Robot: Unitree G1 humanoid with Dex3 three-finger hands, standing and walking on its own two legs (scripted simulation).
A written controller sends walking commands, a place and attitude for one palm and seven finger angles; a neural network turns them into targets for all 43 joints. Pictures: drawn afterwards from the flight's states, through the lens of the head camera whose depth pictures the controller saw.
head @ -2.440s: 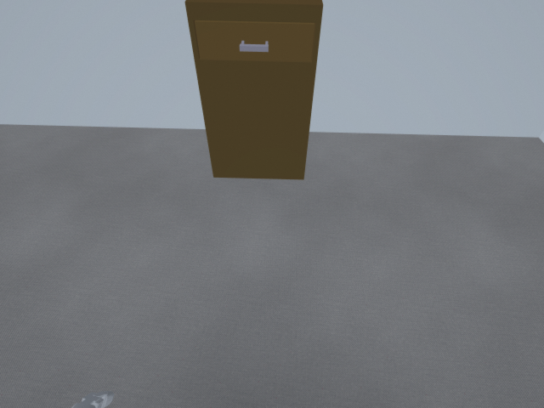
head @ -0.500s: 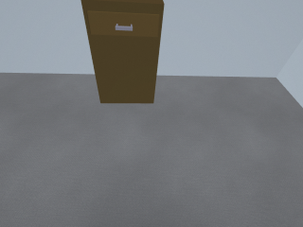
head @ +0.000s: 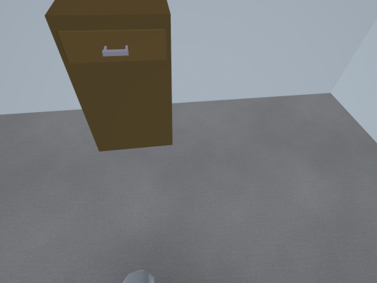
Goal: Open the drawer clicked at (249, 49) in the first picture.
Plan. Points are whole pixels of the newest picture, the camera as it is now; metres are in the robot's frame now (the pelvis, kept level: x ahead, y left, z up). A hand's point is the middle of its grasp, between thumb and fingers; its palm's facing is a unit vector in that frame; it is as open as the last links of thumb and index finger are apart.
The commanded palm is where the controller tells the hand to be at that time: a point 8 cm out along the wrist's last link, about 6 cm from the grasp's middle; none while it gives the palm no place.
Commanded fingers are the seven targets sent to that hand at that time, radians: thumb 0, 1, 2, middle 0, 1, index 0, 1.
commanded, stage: walk to a spot facing it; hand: left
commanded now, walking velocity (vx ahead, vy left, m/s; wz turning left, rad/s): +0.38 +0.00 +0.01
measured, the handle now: (115, 50) +1.03 +0.35 -0.04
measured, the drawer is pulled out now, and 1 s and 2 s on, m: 0.00 0.00 0.00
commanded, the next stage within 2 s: turn to face it in 0.28 s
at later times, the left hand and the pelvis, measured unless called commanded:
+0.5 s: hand (108, 238) +0.26 +0.22 -0.17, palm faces -0.04 -0.99 -0.15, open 7.3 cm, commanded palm none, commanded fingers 0.00 0.90 0.90 -0.20 -0.30 -0.20 -0.30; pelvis +0.22 +0.04 +0.01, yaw -5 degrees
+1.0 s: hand (113, 211) +0.35 +0.23 -0.19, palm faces +0.16 -0.98 -0.15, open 7.3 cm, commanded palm none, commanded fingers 0.00 0.90 0.90 -0.20 -0.30 -0.20 -0.30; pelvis +0.29 +0.05 -0.01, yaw +5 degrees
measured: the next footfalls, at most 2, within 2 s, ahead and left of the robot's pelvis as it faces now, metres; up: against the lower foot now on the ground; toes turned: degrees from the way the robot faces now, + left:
left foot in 0.16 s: +0.20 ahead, +0.14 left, +0.00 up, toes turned +11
right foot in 0.62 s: +0.39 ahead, -0.10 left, +0.00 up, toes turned -12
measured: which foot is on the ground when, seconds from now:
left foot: up 0.00-0.14, down 0.16-0.62, up 0.64-0.94, down 0.96-1.00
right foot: down 0.00-0.18, up 0.20-0.60, down 0.62-0.96, up 0.98-1.00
